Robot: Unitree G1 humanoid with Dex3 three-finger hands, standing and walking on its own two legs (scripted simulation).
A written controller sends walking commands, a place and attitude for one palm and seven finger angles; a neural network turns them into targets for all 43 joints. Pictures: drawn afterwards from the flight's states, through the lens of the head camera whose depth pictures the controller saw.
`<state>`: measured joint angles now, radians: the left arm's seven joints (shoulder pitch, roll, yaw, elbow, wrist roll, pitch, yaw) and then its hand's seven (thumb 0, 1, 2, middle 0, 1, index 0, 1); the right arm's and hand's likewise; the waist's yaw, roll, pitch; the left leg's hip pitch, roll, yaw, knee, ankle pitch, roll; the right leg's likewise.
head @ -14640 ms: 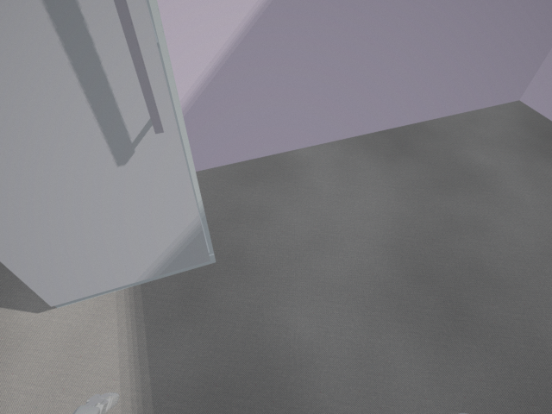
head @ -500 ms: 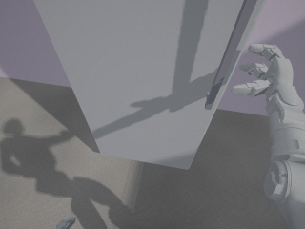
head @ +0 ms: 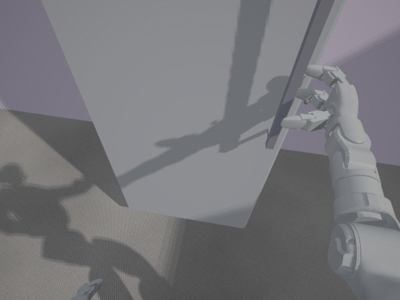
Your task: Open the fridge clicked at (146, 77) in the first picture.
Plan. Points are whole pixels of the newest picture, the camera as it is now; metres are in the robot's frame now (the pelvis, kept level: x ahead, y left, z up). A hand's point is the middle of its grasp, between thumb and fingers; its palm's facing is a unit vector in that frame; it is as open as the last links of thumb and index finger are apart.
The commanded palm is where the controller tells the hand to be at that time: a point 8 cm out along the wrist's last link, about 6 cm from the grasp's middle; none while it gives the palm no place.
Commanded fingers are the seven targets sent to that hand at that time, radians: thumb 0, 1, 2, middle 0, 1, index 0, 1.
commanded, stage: feel for the door with the fingertips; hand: right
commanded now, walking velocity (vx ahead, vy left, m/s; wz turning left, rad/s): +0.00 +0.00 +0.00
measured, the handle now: (297, 63) +0.53 -0.13 +0.22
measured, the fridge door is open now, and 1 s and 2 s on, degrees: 0 0 0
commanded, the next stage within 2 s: slide the fingers in behind the handle in 0.62 s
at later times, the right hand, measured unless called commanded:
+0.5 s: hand (307, 93) +0.48 -0.16 +0.19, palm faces +0.08 +1.00 +0.01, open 13.8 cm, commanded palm +0.45 -0.20 +0.18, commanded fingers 0.00 0.50 -0.30 0.30 1.20 0.30 1.20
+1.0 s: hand (302, 95) +0.48 -0.15 +0.18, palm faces +0.07 +1.00 +0.01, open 13.9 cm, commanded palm +0.45 -0.20 +0.18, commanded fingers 0.00 0.50 -0.30 0.30 1.20 0.30 1.20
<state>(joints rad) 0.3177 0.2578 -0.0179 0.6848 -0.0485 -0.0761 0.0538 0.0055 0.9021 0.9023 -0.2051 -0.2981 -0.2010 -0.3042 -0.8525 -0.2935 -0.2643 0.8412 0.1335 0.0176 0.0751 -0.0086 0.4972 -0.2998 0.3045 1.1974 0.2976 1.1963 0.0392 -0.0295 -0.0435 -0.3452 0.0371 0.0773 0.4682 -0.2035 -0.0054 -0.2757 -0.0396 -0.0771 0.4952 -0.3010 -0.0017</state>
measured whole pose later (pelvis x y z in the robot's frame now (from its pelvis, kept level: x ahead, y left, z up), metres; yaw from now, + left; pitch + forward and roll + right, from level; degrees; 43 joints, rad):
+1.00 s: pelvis -0.01 +0.00 +0.00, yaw +0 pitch +7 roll +0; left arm 0.39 0.27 -0.02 0.71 -0.03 -0.10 0.04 0.00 0.90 0.90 -0.21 -0.30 -0.20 -0.30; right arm -1.02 -0.37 -0.31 1.11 0.10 -0.12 0.08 -0.01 0.50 -0.30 0.31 1.21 0.31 1.21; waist 0.09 -0.03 -0.05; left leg -0.44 0.04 0.07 0.52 -0.20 0.00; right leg -0.38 -0.04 -0.08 0.55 -0.30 0.00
